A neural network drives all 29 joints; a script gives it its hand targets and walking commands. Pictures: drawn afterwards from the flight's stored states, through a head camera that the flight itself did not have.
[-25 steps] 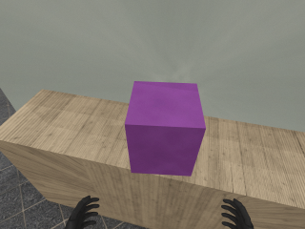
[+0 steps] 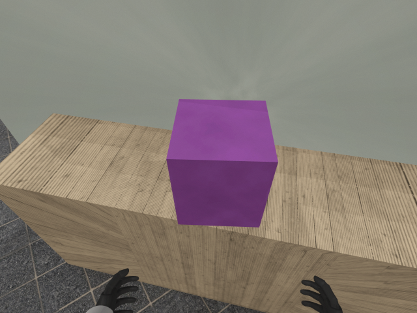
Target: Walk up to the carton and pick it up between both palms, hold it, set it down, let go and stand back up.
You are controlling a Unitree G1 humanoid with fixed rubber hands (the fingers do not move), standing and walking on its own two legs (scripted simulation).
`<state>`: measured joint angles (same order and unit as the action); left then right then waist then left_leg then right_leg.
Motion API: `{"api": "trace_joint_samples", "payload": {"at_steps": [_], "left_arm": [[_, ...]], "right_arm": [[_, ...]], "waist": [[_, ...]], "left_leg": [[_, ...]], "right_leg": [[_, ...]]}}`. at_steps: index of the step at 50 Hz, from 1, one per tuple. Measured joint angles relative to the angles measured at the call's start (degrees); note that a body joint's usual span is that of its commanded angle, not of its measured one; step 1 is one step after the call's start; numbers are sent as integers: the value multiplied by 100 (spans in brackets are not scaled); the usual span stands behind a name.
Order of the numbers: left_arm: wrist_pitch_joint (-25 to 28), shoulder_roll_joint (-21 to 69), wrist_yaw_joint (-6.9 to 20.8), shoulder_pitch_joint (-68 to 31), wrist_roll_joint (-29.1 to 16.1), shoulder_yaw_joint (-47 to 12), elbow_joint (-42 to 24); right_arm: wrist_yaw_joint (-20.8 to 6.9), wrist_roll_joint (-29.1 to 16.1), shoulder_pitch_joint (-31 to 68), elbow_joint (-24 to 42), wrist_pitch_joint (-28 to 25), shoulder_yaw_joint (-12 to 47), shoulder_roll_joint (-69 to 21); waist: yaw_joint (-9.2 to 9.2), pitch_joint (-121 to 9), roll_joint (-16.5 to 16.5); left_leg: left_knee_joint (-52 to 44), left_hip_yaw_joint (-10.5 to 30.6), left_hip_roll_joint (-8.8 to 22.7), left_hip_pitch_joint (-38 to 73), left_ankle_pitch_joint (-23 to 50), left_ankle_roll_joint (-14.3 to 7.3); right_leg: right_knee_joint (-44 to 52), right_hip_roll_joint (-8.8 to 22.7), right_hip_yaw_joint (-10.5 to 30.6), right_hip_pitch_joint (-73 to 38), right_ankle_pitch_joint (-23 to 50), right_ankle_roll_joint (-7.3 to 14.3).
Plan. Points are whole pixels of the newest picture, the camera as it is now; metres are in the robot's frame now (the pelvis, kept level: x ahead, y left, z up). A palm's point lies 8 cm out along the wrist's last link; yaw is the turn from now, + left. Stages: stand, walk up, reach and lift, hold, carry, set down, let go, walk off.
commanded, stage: set down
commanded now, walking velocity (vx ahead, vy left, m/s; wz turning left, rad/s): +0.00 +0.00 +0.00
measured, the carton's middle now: (220, 164) +0.47 +0.02 +0.00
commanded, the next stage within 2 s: let go in 1.16 s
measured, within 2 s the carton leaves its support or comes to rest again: neither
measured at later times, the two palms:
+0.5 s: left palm out of the picture +0.15 +0.22 -0.10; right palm out of the picture +0.15 -0.20 -0.11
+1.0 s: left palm (123, 310) +0.17 +0.21 -0.12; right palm out of the picture +0.16 -0.20 -0.13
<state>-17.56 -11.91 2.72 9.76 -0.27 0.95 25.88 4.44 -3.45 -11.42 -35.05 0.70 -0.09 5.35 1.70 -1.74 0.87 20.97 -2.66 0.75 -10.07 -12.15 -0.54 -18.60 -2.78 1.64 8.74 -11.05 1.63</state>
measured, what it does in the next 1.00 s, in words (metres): stands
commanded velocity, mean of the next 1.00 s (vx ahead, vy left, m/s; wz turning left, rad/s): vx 0.00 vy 0.00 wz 0.00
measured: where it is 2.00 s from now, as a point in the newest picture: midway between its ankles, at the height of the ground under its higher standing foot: outside the picture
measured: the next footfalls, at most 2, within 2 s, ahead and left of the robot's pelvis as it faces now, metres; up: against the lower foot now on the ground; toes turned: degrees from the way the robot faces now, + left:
none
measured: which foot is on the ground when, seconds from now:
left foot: down 0.00-1.00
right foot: down 0.00-1.00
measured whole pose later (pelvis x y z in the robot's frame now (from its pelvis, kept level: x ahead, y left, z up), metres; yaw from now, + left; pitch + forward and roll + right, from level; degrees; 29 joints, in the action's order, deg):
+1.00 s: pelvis -0.01 +0.00 -0.01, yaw +1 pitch +5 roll +0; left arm -32.8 -6.9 0.1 -7.7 7.3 6.2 42.3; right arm 2.1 1.9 8.9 -59.8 5.6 -4.6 5.5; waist -1.2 2.6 0.3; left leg 25.8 -2.3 0.7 -17.7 -12.8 -0.5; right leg -24.4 -2.2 0.1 16.6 -12.4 1.6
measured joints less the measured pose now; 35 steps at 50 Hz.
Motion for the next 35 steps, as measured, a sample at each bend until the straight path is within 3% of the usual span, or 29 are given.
{"api": "trace_joint_samples", "payload": {"at_steps": [18, 35], "left_arm": [[-851, 145, -152, -583, 258, -36, 397], [-1265, 335, -237, -1258, 490, 154, 1079]], "right_arm": [[-139, 228, 692, -620, 559, -200, -21], [-240, 500, 1419, -1562, 540, -400, -50]], "waist": [[-76, 279, 30], [-194, 448, -9]], "left_leg": [[158, 4, -23, -177, 62, -15], [348, 6, -23, -475, 45, -13]], "right_leg": [[-244, 37, -48, 208, 7, -14], [-477, 56, -95, 522, -38, -13]]}}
